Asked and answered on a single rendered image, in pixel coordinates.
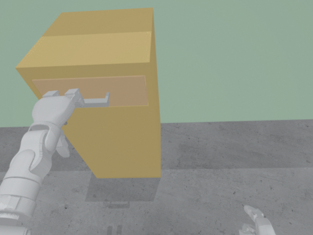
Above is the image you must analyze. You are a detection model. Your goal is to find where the cabinet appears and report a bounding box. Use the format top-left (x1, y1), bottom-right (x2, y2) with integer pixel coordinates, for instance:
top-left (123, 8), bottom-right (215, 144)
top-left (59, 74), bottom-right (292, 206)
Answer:
top-left (15, 7), bottom-right (161, 178)

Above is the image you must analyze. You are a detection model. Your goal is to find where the drawer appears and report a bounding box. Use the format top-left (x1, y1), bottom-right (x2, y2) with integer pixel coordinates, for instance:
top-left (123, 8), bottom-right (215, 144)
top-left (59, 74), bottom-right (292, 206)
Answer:
top-left (32, 75), bottom-right (148, 106)

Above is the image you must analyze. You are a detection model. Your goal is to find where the robot right hand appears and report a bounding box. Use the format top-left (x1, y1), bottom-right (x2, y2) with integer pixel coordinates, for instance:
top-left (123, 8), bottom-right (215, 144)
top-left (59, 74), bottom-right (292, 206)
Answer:
top-left (239, 205), bottom-right (276, 235)

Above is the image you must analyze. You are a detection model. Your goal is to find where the handle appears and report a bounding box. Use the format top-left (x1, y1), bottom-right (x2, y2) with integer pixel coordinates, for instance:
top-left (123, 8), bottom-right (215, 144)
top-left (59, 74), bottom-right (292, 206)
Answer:
top-left (74, 92), bottom-right (110, 108)

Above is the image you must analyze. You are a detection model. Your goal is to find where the robot left hand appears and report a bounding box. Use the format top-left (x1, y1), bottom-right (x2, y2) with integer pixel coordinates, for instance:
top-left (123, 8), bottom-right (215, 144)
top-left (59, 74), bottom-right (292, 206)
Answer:
top-left (32, 88), bottom-right (85, 158)

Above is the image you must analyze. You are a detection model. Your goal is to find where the robot left upper arm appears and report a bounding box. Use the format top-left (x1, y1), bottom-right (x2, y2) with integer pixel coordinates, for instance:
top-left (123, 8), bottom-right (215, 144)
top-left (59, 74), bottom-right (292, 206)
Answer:
top-left (0, 225), bottom-right (32, 235)

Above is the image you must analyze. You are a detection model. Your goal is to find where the robot left forearm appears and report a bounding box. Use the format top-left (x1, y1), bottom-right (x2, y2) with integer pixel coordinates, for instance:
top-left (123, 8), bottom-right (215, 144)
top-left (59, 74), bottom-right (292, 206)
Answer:
top-left (0, 121), bottom-right (61, 226)

